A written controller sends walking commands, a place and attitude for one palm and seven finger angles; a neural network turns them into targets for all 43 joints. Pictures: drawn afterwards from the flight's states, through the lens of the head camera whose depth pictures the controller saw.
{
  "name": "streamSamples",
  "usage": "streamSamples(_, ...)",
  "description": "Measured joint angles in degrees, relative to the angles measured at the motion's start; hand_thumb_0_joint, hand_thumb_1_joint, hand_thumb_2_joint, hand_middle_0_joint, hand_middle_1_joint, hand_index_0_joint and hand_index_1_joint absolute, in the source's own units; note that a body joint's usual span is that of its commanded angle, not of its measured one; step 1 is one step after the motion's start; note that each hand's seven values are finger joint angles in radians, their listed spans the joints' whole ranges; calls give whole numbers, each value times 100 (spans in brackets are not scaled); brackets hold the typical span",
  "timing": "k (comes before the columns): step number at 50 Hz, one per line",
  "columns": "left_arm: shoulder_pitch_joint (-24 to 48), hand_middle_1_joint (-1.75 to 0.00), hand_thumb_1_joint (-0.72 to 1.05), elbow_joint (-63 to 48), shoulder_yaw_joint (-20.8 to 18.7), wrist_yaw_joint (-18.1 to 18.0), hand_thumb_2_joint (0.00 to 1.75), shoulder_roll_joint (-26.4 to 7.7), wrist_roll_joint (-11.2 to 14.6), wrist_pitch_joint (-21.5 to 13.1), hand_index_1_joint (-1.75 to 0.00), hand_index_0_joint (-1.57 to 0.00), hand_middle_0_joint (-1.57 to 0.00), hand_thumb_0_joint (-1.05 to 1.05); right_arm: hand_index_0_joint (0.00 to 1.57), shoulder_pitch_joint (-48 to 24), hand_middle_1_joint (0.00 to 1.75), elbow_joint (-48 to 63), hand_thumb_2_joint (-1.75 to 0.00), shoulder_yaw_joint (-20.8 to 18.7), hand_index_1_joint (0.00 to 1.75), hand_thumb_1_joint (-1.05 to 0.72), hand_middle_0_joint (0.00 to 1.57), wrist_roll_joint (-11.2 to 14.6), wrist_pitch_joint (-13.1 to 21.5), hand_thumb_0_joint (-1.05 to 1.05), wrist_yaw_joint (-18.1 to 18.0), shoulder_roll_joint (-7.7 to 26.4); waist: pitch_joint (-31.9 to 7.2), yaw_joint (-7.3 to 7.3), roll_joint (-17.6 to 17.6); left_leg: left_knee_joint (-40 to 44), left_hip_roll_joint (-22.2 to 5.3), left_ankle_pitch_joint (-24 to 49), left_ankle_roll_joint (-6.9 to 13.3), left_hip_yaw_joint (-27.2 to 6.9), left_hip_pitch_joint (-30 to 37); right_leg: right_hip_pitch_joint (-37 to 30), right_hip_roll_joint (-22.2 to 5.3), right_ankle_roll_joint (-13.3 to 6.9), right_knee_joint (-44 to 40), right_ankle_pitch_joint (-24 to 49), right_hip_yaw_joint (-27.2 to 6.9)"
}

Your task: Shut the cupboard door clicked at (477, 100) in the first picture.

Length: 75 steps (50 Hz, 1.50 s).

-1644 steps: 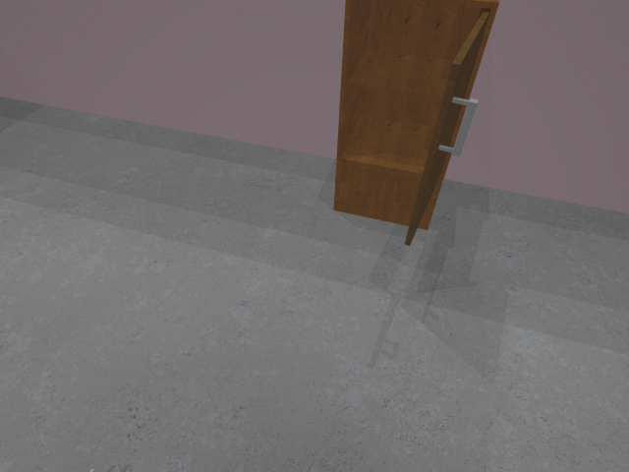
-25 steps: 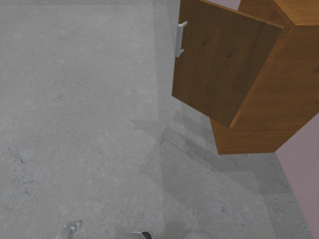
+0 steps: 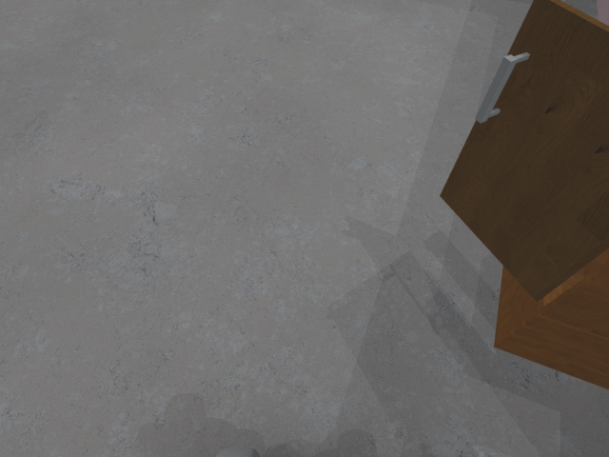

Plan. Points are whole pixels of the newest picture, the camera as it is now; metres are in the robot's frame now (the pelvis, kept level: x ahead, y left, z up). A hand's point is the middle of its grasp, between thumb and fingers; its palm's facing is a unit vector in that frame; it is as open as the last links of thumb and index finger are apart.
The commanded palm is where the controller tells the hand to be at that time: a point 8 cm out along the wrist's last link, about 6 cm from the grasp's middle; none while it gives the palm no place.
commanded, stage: walk to a spot facing it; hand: left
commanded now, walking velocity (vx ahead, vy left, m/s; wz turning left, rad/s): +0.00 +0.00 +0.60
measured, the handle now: (501, 88) +0.83 -0.37 -0.02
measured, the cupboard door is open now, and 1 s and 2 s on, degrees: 49 49 49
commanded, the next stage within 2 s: turn to face it in 1.30 s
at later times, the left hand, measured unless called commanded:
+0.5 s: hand out of the picture +0.01 +0.17 -0.14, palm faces +0.35 -0.91 -0.22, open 7.4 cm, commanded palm none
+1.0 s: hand (138, 434) +0.15 +0.25 -0.13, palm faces +0.53 -0.80 -0.27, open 7.4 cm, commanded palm none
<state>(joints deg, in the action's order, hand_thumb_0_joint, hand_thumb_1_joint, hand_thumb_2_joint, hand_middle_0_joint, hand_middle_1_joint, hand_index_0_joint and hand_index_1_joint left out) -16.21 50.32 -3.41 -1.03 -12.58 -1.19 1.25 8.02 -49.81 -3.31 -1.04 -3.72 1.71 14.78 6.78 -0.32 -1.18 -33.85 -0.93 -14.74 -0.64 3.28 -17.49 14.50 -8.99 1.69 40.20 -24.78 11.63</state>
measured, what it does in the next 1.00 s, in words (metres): walks ahead, turning left: right foot, then left foot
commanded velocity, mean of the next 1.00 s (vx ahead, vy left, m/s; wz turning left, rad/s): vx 0.23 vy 0.00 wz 0.57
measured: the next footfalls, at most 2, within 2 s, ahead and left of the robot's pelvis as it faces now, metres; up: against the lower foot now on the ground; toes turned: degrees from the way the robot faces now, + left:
right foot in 0.24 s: +0.07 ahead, -0.14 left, +0.00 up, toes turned +5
left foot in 0.58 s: +0.01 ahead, +0.12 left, +0.00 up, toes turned +28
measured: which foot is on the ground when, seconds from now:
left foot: down 0.00-0.24, up 0.26-0.56, down 0.58-0.92, up 0.94-1.00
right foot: down 0.00-0.00, up 0.02-0.22, down 0.24-0.58, up 0.60-0.90, down 0.92-1.00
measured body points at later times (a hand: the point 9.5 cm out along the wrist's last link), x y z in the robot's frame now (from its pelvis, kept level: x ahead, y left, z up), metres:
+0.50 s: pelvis +0.01 -0.03 +0.02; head +0.06 -0.01 +0.46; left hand -0.01 +0.22 -0.13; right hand +0.18 -0.24 -0.12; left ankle -0.05 +0.09 -0.68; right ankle +0.03 -0.14 -0.72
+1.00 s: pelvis +0.16 +0.01 +0.00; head +0.20 +0.01 +0.45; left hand +0.12 +0.29 -0.11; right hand +0.27 -0.20 -0.16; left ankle -0.01 +0.08 -0.66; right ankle +0.26 -0.05 -0.72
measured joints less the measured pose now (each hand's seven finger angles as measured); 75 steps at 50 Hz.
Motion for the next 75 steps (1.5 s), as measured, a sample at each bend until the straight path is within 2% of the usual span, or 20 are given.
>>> streamSamples(3,63,-30,90,93,-40,-33,90,-147,15,194,-30,-20,-20,0,19,-138,30,12,-90,35,29,-91,20,-16,125,0,-65,-114,82,-70,-137,-324,100,-310,28,-130,-155,657,112,118,1488,-775,-537)
streamSamples(6,201,-30,91,119,-84,-27,90,-177,36,289,-30,-20,-20,1,20,-130,30,44,-90,71,29,-91,20,-50,136,0,-153,-165,72,-69,-49,-216,112,-299,-2,-371,-127,1036,315,156,1980,-636,-808)
streamSamples(12,291,-30,91,-196,-78,72,90,-136,19,99,-30,-20,-20,1,20,-66,30,24,-90,55,30,-90,21,-56,-20,0,-163,-124,-106,-53,221,-297,141,-235,-160,-861,-273,626,557,121,45,230,-863)
streamSamples(15,285,-30,91,-270,-23,39,90,-33,-47,-25,-30,-20,-20,0,20,-73,30,-15,-90,-73,30,-90,21,-28,-110,0,-122,-33,-139,-59,334,-1781,285,-1214,-55,-923,-828,612,496,-182,19,555,-649)
streamSamples(19,204,-30,91,-184,7,-15,90,148,-60,4,-30,-20,-20,0,20,-47,30,-74,-90,-142,29,-91,20,-53,-148,0,-41,-2,-191,22,311,-3377,196,-1080,-71,-545,-1241,314,378,-199,-408,600,-387)
streamSamples(23,178,-30,90,-57,19,29,90,201,-72,-91,-30,-20,-20,0,19,118,30,-114,-90,-103,29,-91,20,-34,-91,1,33,-110,-248,90,69,-2429,-11,-1137,-98,-106,-854,-37,169,-150,-912,744,-46)
streamSamples(29,-13,-30,90,61,-50,150,90,120,-34,-193,-30,-20,-20,0,19,286,30,-93,-90,16,29,-91,20,-24,107,1,74,-209,-314,-44,-172,31,-39,-976,131,208,102,-143,-167,71,-596,392,396)
streamSamples(32,-35,-30,90,211,-120,194,90,-24,-31,22,-30,-20,-20,0,20,311,30,-67,-90,53,29,-91,20,-79,315,0,-13,-274,-296,13,-220,-143,26,-374,206,106,6,533,-66,110,1091,-433,-221)
streamSamples(35,105,-30,91,326,-174,218,90,-131,-45,103,-30,-20,-20,1,20,548,30,-100,-90,125,29,-91,20,-86,445,0,-118,-367,-298,64,-212,89,88,-472,170,-4,250,1166,117,111,2040,-82,-664)
streamSamples(41,509,-30,91,99,-150,300,90,-121,-4,-20,-30,-20,-20,1,20,1017,30,-454,-90,169,30,-90,20,-79,483,0,-176,-402,-244,135,43,805,115,-361,105,-304,897,1556,225,182,984,666,-872)
streamSamples(46,663,-30,91,-133,-106,350,90,-95,-9,-213,-30,-20,-20,1,20,1277,30,-724,-90,113,30,-90,21,-61,386,0,-134,-355,-283,211,194,353,67,-945,-7,-525,1089,982,438,96,-522,1164,-709)
streamSamples(49,716,-30,91,-190,-43,262,90,50,-38,-386,-30,-20,-20,0,20,1165,30,-859,-90,25,30,-90,21,-17,269,1,-118,-243,-212,192,353,-1947,121,-1487,226,-646,249,868,429,-264,-211,1010,-445)
streamSamples(51,626,-30,91,-157,-20,187,90,155,-40,-391,-30,-20,-20,0,20,1004,30,-874,-90,-23,29,-90,20,-41,231,1,-102,-188,-232,186,348,-3213,108,-1090,265,-518,-396,618,392,-305,-394,907,-290)
streamSamples(53,495,-30,91,-42,-11,130,90,257,-48,-385,-30,-20,-20,0,20,835,30,-816,-90,-59,29,-91,20,-52,229,1,-70,-154,-285,208,318,-3672,-21,-642,230,-361,-877,307,375,-280,-765,960,-120)
streamSamples(57,197,-30,92,208,-37,43,90,379,-43,-452,-30,-20,-20,0,19,503,30,-597,-90,-93,29,-91,20,-48,219,1,-13,-156,-354,199,187,-3322,-238,-237,102,-163,-1462,-273,338,-261,-1434,1007,248)
streamSamples(63,-187,-30,93,475,-30,56,90,258,-55,-468,-30,-20,-20,0,19,-124,30,-275,-90,-41,29,-91,20,-50,193,1,84,-143,-159,-9,60,-1631,-350,-66,96,156,-1567,-944,248,-81,-1702,726,769)
streamSamples(68,-568,-30,92,583,-26,90,90,142,-28,-328,-30,-20,-20,0,19,-553,30,98,-90,68,29,-91,20,-66,284,0,122,-85,26,-192,-64,-222,-64,235,314,460,-904,-1030,-152,190,-662,-12,921)
streamSamples(69,-677,-30,92,578,-21,115,90,150,5,-263,-30,-20,-20,0,19,-562,30,216,-90,89,29,-91,20,-82,361,0,119,-9,-50,-192,78,-99,-114,788,518,315,-828,-722,-139,208,170,-284,766)
streamSamples(72,-440,-30,91,534,-54,56,90,-40,31,-5,-30,-20,-20,1,19,-590,30,313,-90,164,29,-91,20,-37,475,0,-20,-42,41,-224,-28,-706,19,218,570,242,-950,334,50,165,2375,-795,-315)
streamSamples(75,-92,-30,91,412,-86,11,90,-112,12,38,-30,-20,-20,1,20,-491,30,228,-90,250,29,-91,20,-43,433,0,-165,-128,10,-260,-53,-414,103,122,458,201,-728,1046,193,139,2791,-398,-756)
